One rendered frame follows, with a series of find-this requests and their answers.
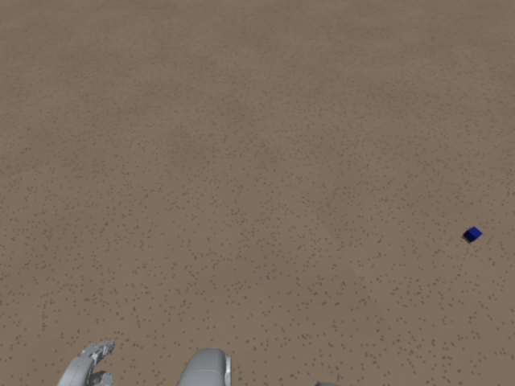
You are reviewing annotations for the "cube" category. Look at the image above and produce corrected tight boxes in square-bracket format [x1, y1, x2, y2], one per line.
[463, 226, 482, 242]

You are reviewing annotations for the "left robot hand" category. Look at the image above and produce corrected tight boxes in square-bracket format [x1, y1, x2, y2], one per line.
[56, 340, 117, 386]

